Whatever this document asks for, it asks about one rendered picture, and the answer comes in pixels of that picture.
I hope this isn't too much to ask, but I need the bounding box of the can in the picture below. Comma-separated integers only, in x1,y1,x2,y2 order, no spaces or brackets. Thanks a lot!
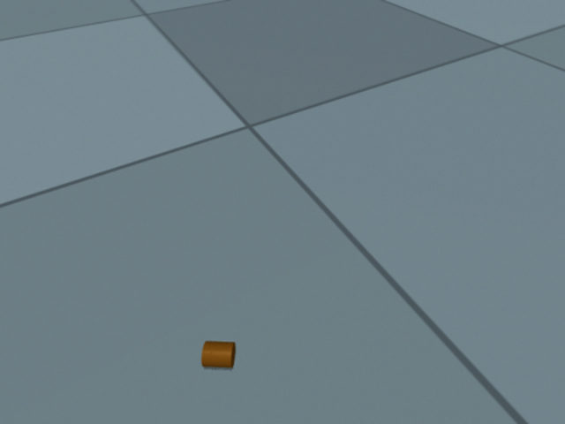
201,341,236,367

